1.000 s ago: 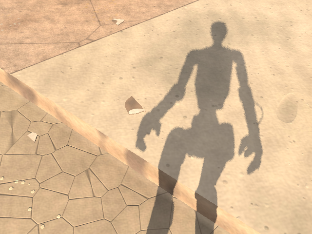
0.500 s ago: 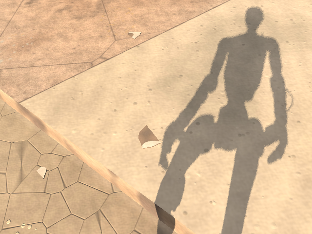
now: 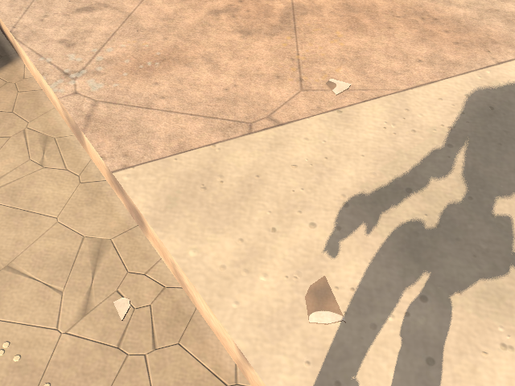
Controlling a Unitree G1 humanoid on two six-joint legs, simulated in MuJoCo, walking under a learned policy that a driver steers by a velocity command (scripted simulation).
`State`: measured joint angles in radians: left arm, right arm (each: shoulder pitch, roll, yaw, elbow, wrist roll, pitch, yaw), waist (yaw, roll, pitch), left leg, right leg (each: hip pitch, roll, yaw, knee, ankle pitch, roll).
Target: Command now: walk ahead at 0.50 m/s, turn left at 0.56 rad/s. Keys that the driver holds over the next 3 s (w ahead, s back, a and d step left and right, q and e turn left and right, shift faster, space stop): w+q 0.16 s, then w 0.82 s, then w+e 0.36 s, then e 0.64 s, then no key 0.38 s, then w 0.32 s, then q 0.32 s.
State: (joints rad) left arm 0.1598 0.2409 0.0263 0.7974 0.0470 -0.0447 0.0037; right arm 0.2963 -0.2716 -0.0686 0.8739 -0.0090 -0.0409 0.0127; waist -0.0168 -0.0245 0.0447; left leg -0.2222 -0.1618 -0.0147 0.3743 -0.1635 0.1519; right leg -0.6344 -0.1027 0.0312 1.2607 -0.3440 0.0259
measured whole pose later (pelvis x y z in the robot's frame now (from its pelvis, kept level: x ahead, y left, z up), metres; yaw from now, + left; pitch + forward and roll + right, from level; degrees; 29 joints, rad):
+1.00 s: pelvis +0.62 +0.01 +0.12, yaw +10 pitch +3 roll +0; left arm 0.38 0.24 0.04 0.87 0.00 -0.06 0.02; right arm 0.11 -0.24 -0.04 0.69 -0.04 -0.06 0.02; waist 0.04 0.00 0.02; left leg -0.47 -0.06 0.10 0.56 -0.13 0.13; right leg -0.10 0.03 0.00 0.92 -0.44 -0.06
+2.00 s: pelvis +1.00 +0.02 +0.14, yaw -21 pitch +2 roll +1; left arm 0.32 0.28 0.07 0.72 0.02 0.03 0.03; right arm 0.15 -0.27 -0.03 0.70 -0.02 0.05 -0.04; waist 0.05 0.02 0.02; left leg -0.53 0.00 -0.09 0.91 -0.33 -0.06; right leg -0.27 0.20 0.20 0.40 -0.13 -0.12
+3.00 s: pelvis +1.17 +0.01 +0.12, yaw -19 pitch +0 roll -1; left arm 0.35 0.24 0.02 0.88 0.01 -0.04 0.04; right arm 0.17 -0.26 -0.04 0.69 -0.04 -0.02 0.03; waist 0.03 0.01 0.08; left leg -0.46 -0.05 0.06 0.60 -0.11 0.11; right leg -0.08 0.03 -0.08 0.76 -0.52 -0.03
